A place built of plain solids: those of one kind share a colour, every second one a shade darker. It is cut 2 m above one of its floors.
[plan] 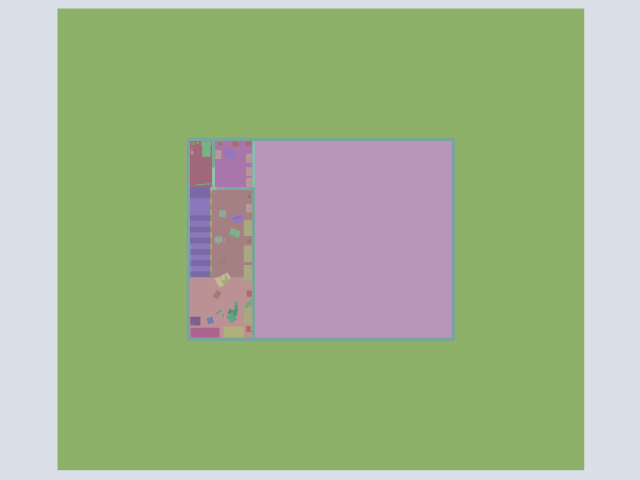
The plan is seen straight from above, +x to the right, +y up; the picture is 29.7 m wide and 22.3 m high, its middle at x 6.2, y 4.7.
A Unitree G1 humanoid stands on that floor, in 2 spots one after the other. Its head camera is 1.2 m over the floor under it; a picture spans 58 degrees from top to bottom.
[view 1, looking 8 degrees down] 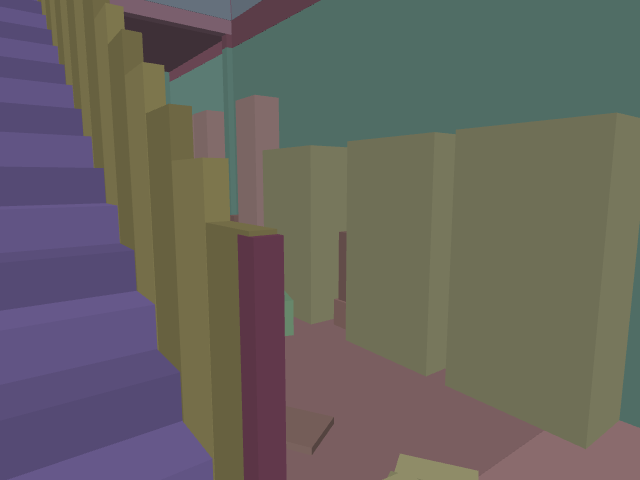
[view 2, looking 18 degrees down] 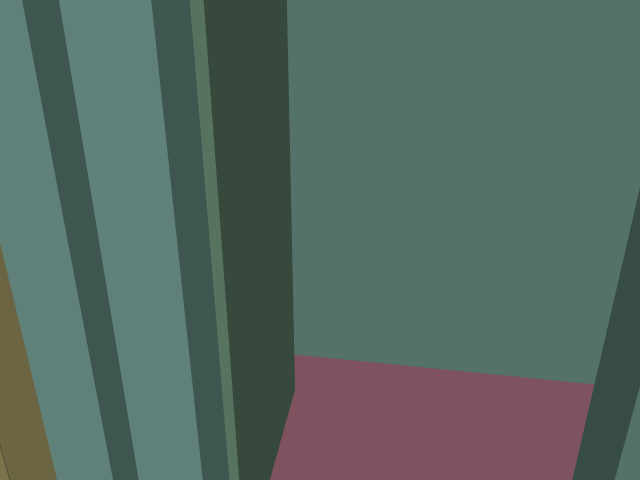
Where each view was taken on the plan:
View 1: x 0.63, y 2.07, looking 53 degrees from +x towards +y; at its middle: flat_shelf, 3.56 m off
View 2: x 1.98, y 7.67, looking -170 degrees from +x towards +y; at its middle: wall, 1.94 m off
